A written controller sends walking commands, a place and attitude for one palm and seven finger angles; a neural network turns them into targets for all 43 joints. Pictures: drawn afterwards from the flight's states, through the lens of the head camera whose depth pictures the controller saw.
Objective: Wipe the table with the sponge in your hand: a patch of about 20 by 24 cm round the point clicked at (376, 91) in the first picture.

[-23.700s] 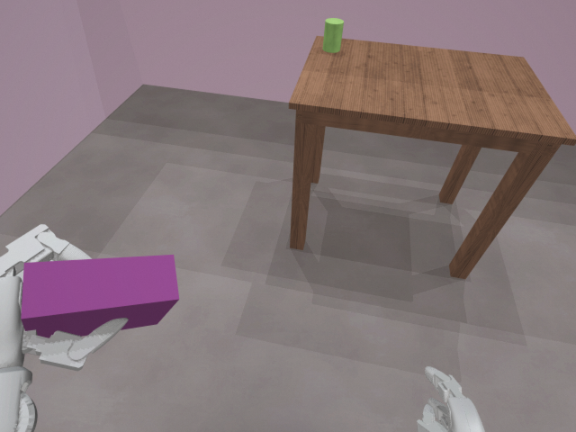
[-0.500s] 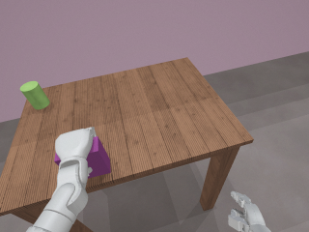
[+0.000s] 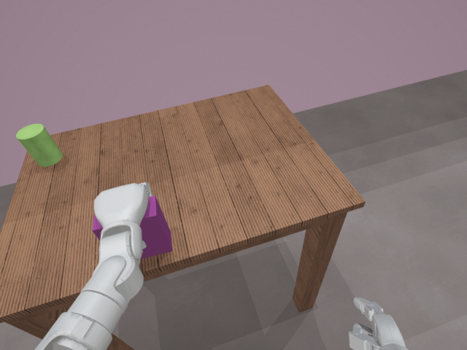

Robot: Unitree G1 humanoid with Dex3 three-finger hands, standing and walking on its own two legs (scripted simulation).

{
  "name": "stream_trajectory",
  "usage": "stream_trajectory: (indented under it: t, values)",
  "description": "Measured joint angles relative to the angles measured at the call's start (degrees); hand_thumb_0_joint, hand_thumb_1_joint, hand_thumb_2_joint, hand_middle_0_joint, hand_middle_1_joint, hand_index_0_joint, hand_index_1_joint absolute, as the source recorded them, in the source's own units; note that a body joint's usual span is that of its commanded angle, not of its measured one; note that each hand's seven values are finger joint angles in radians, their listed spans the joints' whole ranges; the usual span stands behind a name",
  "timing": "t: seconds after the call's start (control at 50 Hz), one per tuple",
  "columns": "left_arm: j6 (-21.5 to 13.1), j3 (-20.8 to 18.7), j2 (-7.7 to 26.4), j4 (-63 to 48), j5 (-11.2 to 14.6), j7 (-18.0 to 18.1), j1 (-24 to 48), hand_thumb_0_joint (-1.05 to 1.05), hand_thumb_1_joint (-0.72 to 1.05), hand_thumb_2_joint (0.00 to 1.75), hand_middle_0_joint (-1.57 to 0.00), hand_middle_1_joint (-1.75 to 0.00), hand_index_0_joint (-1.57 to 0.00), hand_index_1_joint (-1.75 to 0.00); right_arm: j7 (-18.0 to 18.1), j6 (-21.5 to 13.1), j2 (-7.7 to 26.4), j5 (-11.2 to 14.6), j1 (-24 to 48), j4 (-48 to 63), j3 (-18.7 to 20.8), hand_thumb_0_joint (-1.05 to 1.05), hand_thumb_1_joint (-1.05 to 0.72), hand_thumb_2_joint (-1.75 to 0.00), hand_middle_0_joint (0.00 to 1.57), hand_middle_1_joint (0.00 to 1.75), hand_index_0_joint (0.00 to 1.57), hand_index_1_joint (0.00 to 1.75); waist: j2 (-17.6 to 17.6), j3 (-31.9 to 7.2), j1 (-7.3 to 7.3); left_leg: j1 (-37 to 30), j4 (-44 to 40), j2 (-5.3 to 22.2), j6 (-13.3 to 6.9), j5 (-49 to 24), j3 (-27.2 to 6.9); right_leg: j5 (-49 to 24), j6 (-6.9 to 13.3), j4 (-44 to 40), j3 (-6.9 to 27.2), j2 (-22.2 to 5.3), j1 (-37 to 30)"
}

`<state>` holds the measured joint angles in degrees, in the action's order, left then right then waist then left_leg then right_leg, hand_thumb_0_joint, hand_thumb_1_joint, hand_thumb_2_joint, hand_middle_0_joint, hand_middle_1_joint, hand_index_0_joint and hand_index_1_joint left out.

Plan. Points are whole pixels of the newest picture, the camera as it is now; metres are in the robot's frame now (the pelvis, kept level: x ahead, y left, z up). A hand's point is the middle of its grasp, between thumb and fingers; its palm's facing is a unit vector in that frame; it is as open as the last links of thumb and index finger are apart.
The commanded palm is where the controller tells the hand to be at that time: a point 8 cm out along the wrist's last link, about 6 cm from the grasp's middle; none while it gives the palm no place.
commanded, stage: wipe forward along the third lane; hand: left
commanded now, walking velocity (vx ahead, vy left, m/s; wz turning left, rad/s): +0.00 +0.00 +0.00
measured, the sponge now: (139, 237) +0.31 +0.24 +0.00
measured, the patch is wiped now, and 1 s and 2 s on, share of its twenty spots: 0.60 0.85 1.00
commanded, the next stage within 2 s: wipe back along the third lane in 1.58 s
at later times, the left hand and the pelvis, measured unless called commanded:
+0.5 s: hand (138, 201) +0.37 +0.25 +0.05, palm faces -0.07 +0.01 -1.00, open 9.1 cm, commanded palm +0.35 +0.24 +0.07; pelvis -0.01 -0.01 +0.00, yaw +0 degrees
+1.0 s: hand (138, 183) +0.42 +0.27 +0.05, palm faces -0.10 +0.03 -0.99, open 9.1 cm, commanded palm +0.40 +0.26 +0.07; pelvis -0.02 -0.01 -0.01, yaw -1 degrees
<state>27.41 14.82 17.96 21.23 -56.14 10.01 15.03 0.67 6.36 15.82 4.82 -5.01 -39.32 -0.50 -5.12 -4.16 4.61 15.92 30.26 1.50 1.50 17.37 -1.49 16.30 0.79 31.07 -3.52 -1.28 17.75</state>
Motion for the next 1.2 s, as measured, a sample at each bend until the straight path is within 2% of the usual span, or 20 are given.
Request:
stream_trajectory:
  t: [0.24, 0.34, 0.82, 1.02, 1.2]
  values:
    - [-3.60, -2.24, 0.61, 8.01, -0.63, -0.99, 6.65, 0.00, -0.49, 1.15, -0.83, -1.42, -0.86, -1.41, 1.51, -0.82, 0.34, -0.20, -0.62, -1.59, 0.30, 0.01, -0.90, -0.90, 0.20, 0.30, 0.20, 0.30, 0.50, -0.12, -0.42, 2.58, 0.55, 0.32, 0.26, -0.48, -0.30, -0.25, 0.55, 0.90, -0.25, 0.33, 2.71]
    - [-5.57, -4.40, 1.45, 12.48, -0.62, -0.42, 9.73, 0.00, -0.50, 1.16, -0.84, -1.42, -0.87, -1.40, 1.83, -0.85, -0.07, -0.38, -1.32, -1.81, 0.22, 0.01, -0.90, -0.90, 0.20, 0.30, 0.20, 0.30, 0.93, -0.58, -1.25, 4.30, 1.13, 0.65, 0.31, -0.53, -0.20, -0.44, 0.78, 1.39, -0.14, 0.67, 4.49]
    - [-13.30, -9.97, 6.80, 32.54, -1.57, 2.60, 23.15, 0.01, -0.52, 1.19, -0.85, -1.41, -0.88, -1.41, 1.69, -1.68, 0.51, -0.85, -7.56, -4.18, 1.46, 0.01, -0.90, -0.90, 0.20, 0.30, 0.20, 0.30, 1.60, -1.46, -5.49, 11.06, 3.66, 1.42, -0.02, -0.52, 0.41, -1.56, 0.92, 2.70, 0.60, 1.51, 11.13]
    - [-14.67, -11.25, 8.82, 39.68, -1.99, 3.99, 28.77, 0.01, -0.53, 1.19, -0.85, -1.40, -0.88, -1.41, 1.43, -2.85, 0.18, -1.05, -8.35, -5.08, 1.28, 0.01, -0.90, -0.90, 0.20, 0.30, 0.21, 0.30, 1.83, -1.66, -6.91, 13.67, 4.44, 1.42, -0.17, -0.47, 0.62, -1.96, 0.61, 2.83, 0.87, 1.54, 13.54]
    - [-15.39, -12.65, 12.00, 44.06, -2.99, 3.19, 33.05, 0.01, -0.53, 1.19, -0.85, -1.40, -0.88, -1.42, 1.13, -3.54, 0.17, -1.33, -9.64, -4.66, 1.19, 0.00, -0.90, -0.90, 0.20, 0.30, 0.21, 0.30, 2.33, -1.82, -8.57, 15.97, 5.34, 1.66, -0.10, 0.05, 0.88, -2.18, 0.23, 2.53, 1.18, 1.78, 15.42]
